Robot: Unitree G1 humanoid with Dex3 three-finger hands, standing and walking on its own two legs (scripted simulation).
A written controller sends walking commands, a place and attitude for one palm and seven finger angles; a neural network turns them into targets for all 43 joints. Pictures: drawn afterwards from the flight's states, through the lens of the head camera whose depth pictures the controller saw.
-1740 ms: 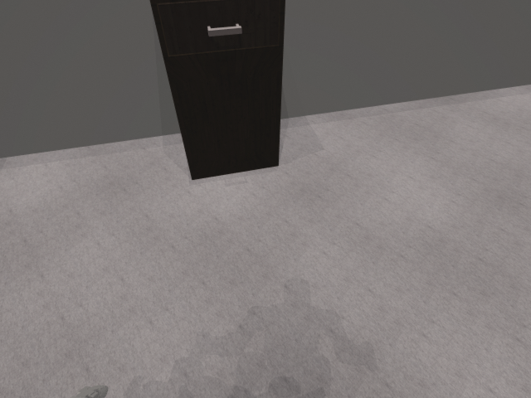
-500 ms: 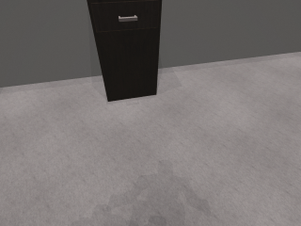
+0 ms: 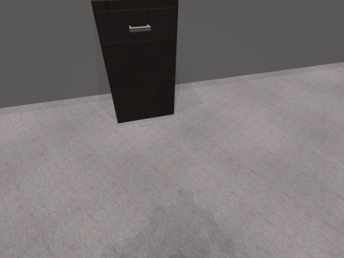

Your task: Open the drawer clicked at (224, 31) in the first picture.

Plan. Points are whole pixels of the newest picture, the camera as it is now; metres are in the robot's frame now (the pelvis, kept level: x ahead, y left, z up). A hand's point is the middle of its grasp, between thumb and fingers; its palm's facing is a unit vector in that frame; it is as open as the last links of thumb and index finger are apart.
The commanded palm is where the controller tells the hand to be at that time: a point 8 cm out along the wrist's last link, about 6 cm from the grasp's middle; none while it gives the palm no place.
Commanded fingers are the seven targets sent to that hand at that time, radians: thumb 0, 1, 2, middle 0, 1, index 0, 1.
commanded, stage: walk to a spot facing it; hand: left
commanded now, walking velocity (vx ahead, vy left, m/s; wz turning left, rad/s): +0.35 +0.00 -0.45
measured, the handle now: (139, 27) +1.34 +0.31 +0.01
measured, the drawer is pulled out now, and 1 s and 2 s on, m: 0.00 0.00 0.00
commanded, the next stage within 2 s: turn to face it in 1.34 s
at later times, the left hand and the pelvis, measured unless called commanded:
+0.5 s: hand out of the picture +0.14 +0.14 -0.17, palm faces -0.11 -0.98 -0.18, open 7.3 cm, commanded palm none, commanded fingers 0.00 0.90 0.90 -0.20 -0.30 -0.20 -0.30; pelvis +0.16 -0.03 +0.00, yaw -10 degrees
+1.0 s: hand (143, 154) +0.51 +0.15 -0.16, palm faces -0.29 -0.94 -0.16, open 7.3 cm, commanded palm none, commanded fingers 0.00 0.90 0.90 -0.20 -0.30 -0.20 -0.30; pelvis +0.39 +0.00 +0.01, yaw -21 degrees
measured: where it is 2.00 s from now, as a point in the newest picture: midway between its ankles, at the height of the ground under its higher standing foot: (209, 194)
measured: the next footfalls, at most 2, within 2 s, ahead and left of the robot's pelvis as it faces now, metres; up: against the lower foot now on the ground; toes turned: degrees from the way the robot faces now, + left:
left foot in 0.68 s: +0.43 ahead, +0.07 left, +0.00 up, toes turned -5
right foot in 1.26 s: +0.57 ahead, -0.23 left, +0.00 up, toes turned -37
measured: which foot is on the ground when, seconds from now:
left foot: down 0.00-0.26, up 0.28-0.66, down 0.68-1.00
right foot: down 0.00-0.68, up 0.70-1.00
